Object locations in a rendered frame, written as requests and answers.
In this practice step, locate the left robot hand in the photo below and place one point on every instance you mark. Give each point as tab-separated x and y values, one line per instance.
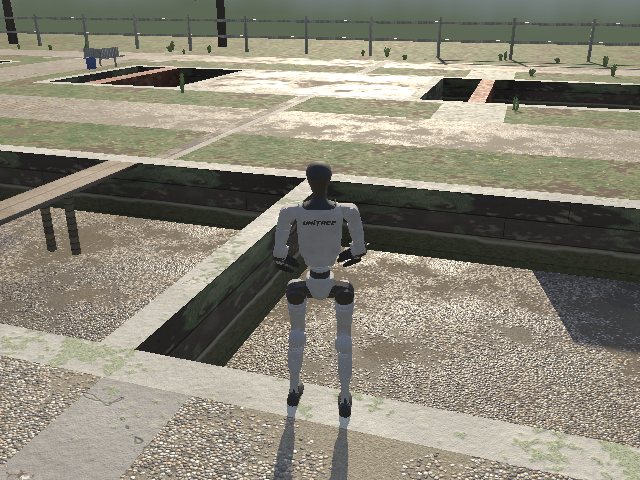
290	261

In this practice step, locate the robot right thigh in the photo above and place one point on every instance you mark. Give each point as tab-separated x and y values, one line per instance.
344	303

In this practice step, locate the right robot hand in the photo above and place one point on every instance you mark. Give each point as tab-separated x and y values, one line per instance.
345	255

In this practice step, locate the robot torso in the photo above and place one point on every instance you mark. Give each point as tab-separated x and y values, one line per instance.
319	239

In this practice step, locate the robot left forearm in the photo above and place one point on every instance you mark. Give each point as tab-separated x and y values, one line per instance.
278	260

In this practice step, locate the robot left upper arm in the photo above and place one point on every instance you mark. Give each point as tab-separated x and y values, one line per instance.
287	215

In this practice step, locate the robot right upper arm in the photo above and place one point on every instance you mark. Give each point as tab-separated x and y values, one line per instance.
351	214

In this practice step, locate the robot right forearm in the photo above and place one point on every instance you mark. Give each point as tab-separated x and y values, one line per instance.
358	256

